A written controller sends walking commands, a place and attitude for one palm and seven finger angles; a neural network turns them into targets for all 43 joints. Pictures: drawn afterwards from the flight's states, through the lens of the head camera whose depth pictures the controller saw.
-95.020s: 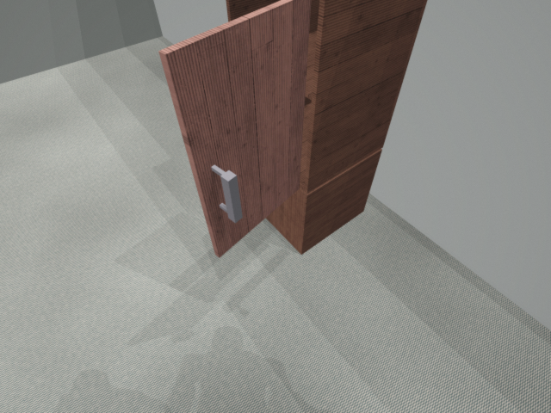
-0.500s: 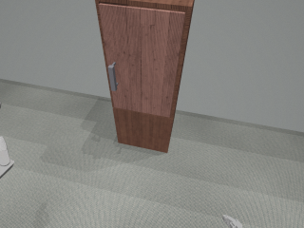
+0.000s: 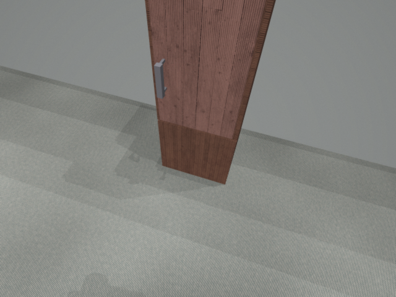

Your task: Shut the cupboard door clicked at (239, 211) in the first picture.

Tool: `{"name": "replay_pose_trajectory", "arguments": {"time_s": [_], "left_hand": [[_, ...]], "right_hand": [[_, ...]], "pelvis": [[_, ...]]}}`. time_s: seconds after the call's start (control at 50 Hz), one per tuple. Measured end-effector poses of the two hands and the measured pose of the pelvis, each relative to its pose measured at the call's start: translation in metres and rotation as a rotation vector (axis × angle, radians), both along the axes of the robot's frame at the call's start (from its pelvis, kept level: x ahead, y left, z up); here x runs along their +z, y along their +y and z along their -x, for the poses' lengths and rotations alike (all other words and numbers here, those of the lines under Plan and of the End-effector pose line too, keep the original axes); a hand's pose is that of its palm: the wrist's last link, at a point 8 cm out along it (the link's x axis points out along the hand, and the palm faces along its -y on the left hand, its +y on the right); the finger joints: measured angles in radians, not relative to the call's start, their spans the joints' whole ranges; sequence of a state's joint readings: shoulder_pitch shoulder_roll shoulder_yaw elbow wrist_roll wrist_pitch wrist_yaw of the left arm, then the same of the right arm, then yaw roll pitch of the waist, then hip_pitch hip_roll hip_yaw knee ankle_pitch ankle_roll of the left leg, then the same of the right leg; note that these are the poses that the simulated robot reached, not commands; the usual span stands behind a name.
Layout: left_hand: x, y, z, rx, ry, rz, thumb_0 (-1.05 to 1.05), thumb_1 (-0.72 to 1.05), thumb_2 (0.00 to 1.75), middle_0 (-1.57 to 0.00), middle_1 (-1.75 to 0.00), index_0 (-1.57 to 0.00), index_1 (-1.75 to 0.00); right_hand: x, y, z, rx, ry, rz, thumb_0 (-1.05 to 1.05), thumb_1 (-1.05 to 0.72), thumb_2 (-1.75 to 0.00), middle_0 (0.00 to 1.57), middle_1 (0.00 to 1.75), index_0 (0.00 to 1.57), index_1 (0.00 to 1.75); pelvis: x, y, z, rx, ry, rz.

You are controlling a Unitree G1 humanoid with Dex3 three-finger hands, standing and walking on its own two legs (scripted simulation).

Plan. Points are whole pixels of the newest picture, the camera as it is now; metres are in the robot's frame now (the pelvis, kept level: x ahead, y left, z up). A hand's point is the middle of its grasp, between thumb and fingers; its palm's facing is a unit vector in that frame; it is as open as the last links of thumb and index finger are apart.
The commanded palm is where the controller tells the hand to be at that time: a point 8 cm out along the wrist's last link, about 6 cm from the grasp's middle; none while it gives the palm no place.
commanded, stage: let the arm hang, fingers relaxed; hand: left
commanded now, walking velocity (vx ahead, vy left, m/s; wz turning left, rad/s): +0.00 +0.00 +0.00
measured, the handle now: (161, 78) +0.88 +0.18 -0.08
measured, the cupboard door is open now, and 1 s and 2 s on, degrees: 0 0 0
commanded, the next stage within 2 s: look to check the result in 0.74 s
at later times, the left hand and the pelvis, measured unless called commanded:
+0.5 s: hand out of the picture -0.01 +0.17 -0.17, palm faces +0.01 -0.99 -0.15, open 7.4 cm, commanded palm none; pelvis +0.01 +0.01 +0.01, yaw -2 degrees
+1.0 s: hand out of the picture +0.00 +0.19 -0.17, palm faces +0.00 -0.98 -0.18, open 7.4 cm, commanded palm none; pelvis +0.02 +0.02 +0.01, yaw -2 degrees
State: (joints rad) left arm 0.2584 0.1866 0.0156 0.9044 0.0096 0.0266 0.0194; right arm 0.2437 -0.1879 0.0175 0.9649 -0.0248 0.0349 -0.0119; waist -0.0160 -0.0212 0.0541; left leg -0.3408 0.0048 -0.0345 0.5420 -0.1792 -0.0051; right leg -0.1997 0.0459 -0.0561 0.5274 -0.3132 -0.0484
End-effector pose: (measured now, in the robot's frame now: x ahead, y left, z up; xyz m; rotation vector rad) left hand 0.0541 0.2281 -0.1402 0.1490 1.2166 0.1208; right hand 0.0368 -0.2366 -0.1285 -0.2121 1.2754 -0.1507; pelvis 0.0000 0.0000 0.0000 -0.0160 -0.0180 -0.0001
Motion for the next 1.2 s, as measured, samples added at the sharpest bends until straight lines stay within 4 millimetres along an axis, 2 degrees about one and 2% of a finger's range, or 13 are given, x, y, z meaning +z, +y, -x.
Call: {"name": "replay_pose_trajectory", "arguments": {"time_s": [0.06,0.14,0.2,0.28,0.48,0.6,0.72,1.02,1.2], "left_hand": [[0.000,0.009,0.028,0.018,0.095,-0.020,-0.04,0.99,0.89,-0.21,-0.30,-0.21,-0.30],[0.005,0.015,0.058,0.027,0.200,-0.040,-0.02,0.95,0.89,-0.20,-0.30,-0.21,-0.30],[0.007,0.015,0.072,0.033,0.248,-0.045,-0.01,0.93,0.89,-0.20,-0.30,-0.20,-0.30],[0.008,0.011,0.080,0.038,0.271,-0.036,0.00,0.92,0.89,-0.20,-0.30,-0.20,-0.30],[0.000,-0.009,0.067,0.031,0.229,0.027,0.00,0.91,0.89,-0.20,-0.30,-0.20,-0.30],[-0.002,-0.014,0.057,0.028,0.201,0.048,0.00,0.91,0.89,-0.20,-0.30,-0.20,-0.30],[-0.002,-0.009,0.054,0.028,0.196,0.041,0.00,0.91,0.89,-0.20,-0.30,-0.20,-0.30],[0.004,0.014,0.061,0.032,0.240,-0.006,0.00,0.91,0.89,-0.20,-0.30,-0.20,-0.30],[0.005,0.018,0.053,0.023,0.227,-0.016,0.00,0.91,0.89,-0.20,-0.30,-0.20,-0.30]], "right_hand": [[-0.003,0.008,0.024,-0.027,0.086,-0.022,0.01,-0.91,-0.90,0.20,0.30,0.20,0.30],[-0.007,0.017,0.045,-0.066,0.141,-0.050,0.01,-0.91,-0.90,0.20,0.30,0.20,0.30],[-0.009,0.023,0.054,-0.087,0.161,-0.064,0.01,-0.91,-0.90,0.20,0.30,0.20,0.30],[-0.010,0.029,0.060,-0.100,0.170,-0.074,0.01,-0.91,-0.90,0.20,0.30,0.20,0.30],[-0.010,0.038,0.054,-0.109,0.143,-0.076,0.00,-0.91,-0.90,0.20,0.30,0.20,0.30],[-0.009,0.042,0.049,-0.109,0.126,-0.074,0.00,-0.91,-0.90,0.20,0.30,0.20,0.30],[-0.008,0.044,0.046,-0.109,0.124,-0.072,0.01,-0.91,-0.90,0.20,0.30,0.20,0.30],[-0.008,0.043,0.044,-0.108,0.140,-0.063,0.00,-0.91,-0.90,0.20,0.30,0.20,0.30],[-0.006,0.034,0.034,-0.102,0.122,-0.046,0.00,-0.91,-0.90,0.20,0.30,0.20,0.30]], "pelvis": [[0.004,-0.001,-0.002,-0.002,-0.003,0.003],[0.007,0.001,-0.004,-0.011,-0.009,0.002],[0.009,0.003,-0.006,-0.016,-0.013,-0.001],[0.010,0.005,-0.007,-0.022,-0.018,-0.004],[0.010,0.010,-0.010,-0.027,-0.018,-0.009],[0.010,0.013,-0.012,-0.027,-0.016,-0.010],[0.010,0.015,-0.014,-0.027,-0.016,-0.010],[0.010,0.020,-0.018,-0.031,-0.013,-0.012],[0.011,0.020,-0.020,-0.033,-0.016,-0.014]]}}
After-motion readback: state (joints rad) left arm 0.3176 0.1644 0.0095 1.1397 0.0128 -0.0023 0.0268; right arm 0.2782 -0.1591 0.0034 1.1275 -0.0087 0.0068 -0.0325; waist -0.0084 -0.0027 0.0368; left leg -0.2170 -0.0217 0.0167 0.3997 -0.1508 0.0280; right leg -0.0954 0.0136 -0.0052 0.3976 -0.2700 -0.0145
